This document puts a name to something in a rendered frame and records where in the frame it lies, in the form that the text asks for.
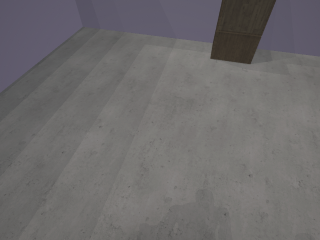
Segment cupboard door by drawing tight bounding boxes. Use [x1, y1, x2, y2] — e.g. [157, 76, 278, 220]
[219, 0, 274, 34]

